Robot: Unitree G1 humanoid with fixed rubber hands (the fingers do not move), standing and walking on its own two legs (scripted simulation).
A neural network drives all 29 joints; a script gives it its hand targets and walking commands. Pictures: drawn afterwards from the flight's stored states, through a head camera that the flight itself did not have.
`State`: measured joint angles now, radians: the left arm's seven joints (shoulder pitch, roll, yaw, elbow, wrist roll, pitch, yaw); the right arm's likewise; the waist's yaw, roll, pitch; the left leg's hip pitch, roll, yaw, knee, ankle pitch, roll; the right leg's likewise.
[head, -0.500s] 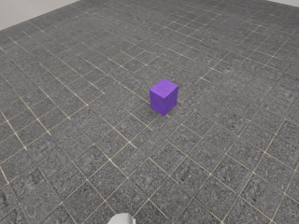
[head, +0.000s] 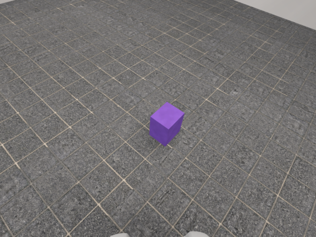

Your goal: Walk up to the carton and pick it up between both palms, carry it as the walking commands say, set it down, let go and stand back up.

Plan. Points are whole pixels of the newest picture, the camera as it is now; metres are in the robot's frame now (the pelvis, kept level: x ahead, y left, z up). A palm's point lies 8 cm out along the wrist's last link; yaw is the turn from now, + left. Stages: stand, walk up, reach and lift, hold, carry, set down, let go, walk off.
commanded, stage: walk up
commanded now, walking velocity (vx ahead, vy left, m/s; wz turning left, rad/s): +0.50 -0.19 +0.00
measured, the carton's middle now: (166, 124) +0.89 -0.07 -0.66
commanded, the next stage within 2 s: none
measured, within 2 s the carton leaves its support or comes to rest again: neither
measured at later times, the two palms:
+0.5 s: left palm (119, 170) +0.31 +0.14 -0.12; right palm (270, 209) +0.22 -0.33 -0.14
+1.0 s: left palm (108, 160) +0.36 +0.19 -0.15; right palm (234, 140) +0.44 -0.26 -0.11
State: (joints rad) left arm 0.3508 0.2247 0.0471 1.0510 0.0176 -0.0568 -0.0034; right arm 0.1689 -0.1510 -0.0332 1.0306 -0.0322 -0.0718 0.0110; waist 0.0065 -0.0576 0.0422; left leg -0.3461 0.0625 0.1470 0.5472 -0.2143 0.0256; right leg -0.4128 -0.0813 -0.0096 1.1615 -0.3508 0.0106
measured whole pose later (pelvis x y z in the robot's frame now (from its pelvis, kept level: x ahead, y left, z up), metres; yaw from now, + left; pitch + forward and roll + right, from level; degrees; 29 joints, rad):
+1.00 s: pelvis +0.39 -0.03 +0.01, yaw +1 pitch +0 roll -2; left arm 0.35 0.18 0.04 1.08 0.03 -0.01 0.00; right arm 0.20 -0.12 -0.04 1.04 -0.03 -0.06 -0.02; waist 0.00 -0.06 0.02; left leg -0.25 0.07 0.17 0.47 -0.20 0.03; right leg -0.40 -0.07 -0.04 1.01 -0.39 0.04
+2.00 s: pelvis +0.45 -0.06 +0.01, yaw +0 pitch -1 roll +0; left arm 0.29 0.12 0.02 1.17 0.01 -0.01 0.03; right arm 0.30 -0.10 0.01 1.17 0.00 -0.01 -0.04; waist 0.01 -0.01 0.03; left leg -0.08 0.04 0.09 0.37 -0.26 -0.01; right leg -0.17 -0.03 -0.09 0.37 -0.17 0.00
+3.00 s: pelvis +0.47 -0.03 +0.01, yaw +0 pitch -1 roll +0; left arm 0.30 0.13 0.02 1.16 0.01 -0.01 0.04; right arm 0.34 -0.10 0.00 1.15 -0.01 -0.03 -0.05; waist 0.00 -0.03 0.02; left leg -0.06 0.01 0.10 0.36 -0.29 0.02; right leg -0.16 -0.07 -0.07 0.38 -0.21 0.04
